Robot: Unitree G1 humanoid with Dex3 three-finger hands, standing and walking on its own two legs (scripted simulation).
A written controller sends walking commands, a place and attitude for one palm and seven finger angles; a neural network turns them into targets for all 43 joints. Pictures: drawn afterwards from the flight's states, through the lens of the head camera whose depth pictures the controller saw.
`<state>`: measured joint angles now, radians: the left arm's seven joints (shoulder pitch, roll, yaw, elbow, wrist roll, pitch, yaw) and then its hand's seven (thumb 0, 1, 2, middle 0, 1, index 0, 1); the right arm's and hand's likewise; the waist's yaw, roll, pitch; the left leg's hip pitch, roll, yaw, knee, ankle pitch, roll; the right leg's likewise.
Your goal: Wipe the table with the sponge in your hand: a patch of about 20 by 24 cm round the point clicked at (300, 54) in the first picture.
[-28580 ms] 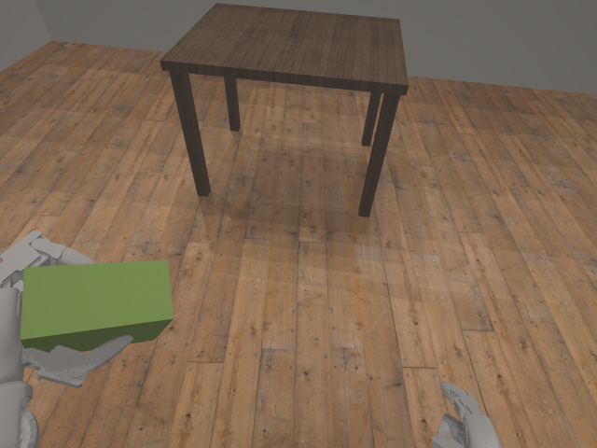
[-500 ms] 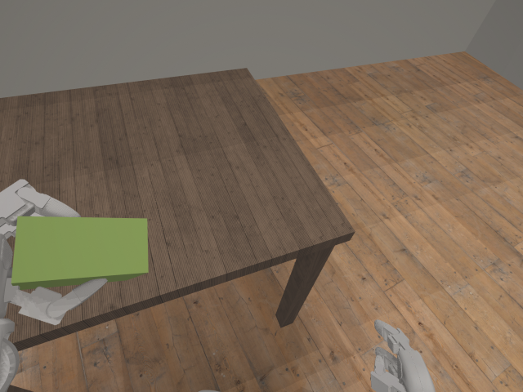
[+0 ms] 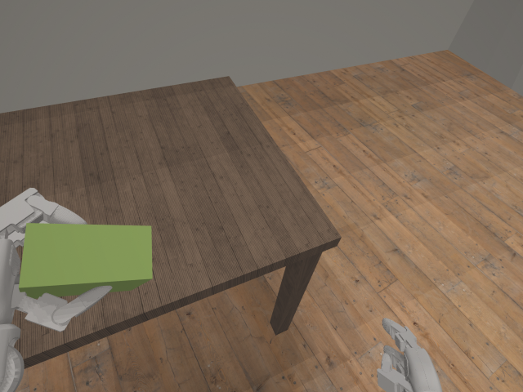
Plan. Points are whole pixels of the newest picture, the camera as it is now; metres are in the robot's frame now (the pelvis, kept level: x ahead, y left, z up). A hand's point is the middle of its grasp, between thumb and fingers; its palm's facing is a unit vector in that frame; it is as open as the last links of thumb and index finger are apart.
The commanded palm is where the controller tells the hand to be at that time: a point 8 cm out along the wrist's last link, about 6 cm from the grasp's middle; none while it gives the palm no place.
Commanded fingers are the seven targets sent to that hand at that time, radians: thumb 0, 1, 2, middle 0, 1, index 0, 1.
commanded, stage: come to a stop and stand still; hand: left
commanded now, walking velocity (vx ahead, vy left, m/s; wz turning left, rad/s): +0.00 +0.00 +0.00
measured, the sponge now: (106, 261) +0.23 +0.22 +0.12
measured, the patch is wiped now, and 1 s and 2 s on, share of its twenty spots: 0.00 0.00 0.00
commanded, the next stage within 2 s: look again from close up in 0.92 s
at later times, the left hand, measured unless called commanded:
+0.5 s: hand (28, 215) +0.25 +0.29 +0.18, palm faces +0.48 -0.79 -0.39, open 10.0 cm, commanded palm +0.17 +0.28 +0.17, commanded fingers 0.00 0.10 1.30 -1.20 -1.60 -1.20 -1.60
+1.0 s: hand (69, 237) +0.24 +0.24 +0.16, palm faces +0.37 -0.87 -0.33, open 9.9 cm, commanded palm +0.18 +0.28 +0.17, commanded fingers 0.00 0.10 1.30 -1.20 -1.60 -1.20 -1.60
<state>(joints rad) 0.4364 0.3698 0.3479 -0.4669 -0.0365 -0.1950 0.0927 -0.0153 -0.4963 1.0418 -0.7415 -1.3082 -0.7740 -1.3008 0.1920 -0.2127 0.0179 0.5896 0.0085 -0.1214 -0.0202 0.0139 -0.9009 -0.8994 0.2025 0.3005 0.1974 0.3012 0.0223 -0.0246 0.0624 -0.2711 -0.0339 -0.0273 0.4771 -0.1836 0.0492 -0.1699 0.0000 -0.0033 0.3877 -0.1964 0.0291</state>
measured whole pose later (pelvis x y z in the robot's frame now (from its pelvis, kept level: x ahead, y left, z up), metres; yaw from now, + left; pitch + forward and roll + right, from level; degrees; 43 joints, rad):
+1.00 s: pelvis +0.02 +0.01 +0.00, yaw -1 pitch +0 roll -2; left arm 0.39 0.34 0.33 -0.45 -0.02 -0.27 0.10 -0.01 -0.49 1.04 -0.74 -1.31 -0.77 -1.30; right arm 0.20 -0.18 0.02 0.61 0.00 -0.17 -0.02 0.01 -0.90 -0.90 0.20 0.30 0.20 0.30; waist 0.03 -0.04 0.03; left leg -0.26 -0.04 -0.01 0.46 -0.20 0.06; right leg -0.16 -0.01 0.01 0.38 -0.21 0.04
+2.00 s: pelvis +0.00 -0.06 -0.02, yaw +2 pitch -1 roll +0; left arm 0.20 0.53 0.31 -0.18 0.20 0.07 0.09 -0.01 -0.49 1.04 -0.73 -1.31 -0.77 -1.31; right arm 0.18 -0.27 0.03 0.63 0.01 -0.03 -0.07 0.01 -0.90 -0.90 0.20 0.30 0.20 0.30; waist 0.05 0.07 0.00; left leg -0.35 -0.01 -0.08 0.62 -0.26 -0.01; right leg -0.28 0.04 -0.05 0.62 -0.33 -0.05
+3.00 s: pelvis +0.01 -0.02 -0.01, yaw +0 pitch -1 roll +0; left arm 0.27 0.53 -0.03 -0.32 0.78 0.31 0.09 -0.01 -0.49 1.05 -0.74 -1.31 -0.77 -1.30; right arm 0.08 -0.23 0.05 0.59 0.02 0.06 -0.09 0.01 -0.90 -0.90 0.20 0.30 0.20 0.30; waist 0.10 0.08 -0.01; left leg -0.27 -0.04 -0.02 0.52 -0.22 0.03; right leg -0.21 0.01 0.01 0.51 -0.28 -0.01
